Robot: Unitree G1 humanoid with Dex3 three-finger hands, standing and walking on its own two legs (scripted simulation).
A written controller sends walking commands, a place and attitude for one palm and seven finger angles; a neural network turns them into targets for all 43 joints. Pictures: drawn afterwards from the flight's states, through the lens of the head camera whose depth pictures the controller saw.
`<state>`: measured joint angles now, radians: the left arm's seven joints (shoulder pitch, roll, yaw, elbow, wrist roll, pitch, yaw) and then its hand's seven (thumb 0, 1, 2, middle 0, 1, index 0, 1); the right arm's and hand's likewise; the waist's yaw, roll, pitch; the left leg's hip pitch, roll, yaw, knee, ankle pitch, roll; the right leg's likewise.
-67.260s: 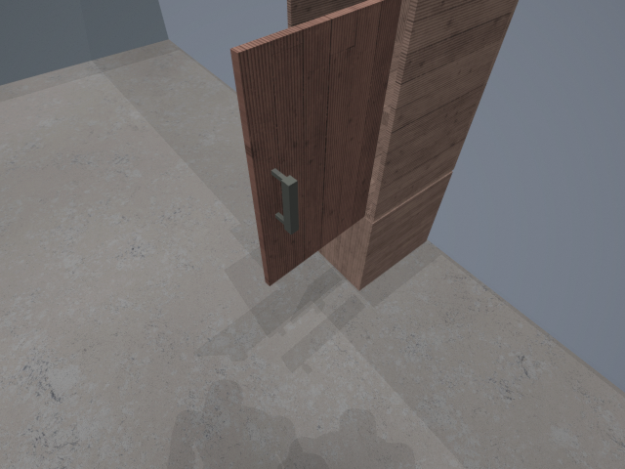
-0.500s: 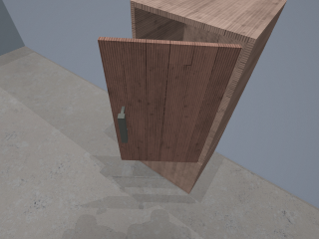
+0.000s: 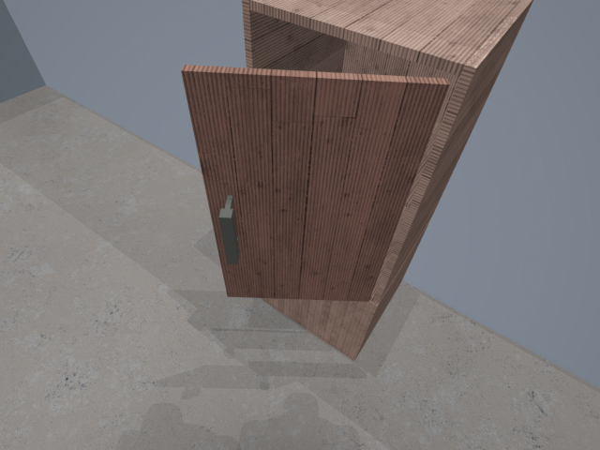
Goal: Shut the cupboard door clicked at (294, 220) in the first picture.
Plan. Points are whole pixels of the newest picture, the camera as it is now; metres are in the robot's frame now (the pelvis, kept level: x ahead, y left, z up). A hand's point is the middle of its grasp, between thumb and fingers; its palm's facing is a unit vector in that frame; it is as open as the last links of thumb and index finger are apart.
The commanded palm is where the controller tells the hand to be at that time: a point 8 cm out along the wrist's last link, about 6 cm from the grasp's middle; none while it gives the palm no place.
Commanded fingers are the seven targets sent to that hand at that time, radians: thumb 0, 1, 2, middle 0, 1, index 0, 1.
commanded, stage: look again from close up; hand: left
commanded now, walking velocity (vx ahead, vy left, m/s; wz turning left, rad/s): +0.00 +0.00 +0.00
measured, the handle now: (231, 230) +0.50 +0.17 -0.06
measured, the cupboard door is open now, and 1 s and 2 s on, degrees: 34 34 34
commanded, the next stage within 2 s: shuffle to correct the standing spot in 0.98 s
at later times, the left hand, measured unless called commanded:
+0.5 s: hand out of the picture -0.01 +0.15 -0.18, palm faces +0.02 -0.99 -0.17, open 7.4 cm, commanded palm none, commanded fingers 0.00 0.90 0.90 -0.20 -0.30 -0.20 -0.30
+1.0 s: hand out of the picture +0.00 +0.14 -0.18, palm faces +0.02 -0.98 -0.17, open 7.4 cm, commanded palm none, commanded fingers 0.00 0.90 0.90 -0.20 -0.30 -0.20 -0.30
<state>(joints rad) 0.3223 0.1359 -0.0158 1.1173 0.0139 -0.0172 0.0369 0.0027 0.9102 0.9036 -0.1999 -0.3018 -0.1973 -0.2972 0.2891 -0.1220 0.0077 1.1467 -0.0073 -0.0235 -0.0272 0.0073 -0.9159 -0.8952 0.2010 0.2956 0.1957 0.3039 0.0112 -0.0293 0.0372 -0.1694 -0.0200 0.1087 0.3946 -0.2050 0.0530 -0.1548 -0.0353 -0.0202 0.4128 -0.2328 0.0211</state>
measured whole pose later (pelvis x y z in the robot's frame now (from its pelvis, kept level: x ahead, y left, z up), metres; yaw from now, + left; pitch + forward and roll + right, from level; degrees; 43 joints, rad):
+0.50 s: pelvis +0.00 -0.01 +0.00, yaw +0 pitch -1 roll +0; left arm 0.30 0.15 -0.01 1.11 0.01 -0.02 0.03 0.00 0.91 0.90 -0.20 -0.30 -0.20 -0.30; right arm 0.28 -0.13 0.01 1.14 -0.01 -0.02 -0.02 0.01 -0.91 -0.90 0.20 0.30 0.20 0.30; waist 0.01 -0.02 0.04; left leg -0.17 -0.01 0.10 0.38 -0.19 0.04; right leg -0.16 -0.02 -0.02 0.41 -0.23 0.01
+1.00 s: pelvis +0.00 -0.02 +0.00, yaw +0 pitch -1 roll +0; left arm 0.29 0.16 -0.01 1.11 0.01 -0.03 0.03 0.00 0.91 0.90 -0.20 -0.30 -0.20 -0.30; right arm 0.25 -0.15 0.01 1.15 -0.01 -0.02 -0.02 0.01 -0.92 -0.90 0.20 0.30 0.20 0.30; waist 0.01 -0.02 0.04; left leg -0.17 0.01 0.09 0.38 -0.19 0.02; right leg -0.16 -0.01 -0.03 0.40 -0.23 -0.01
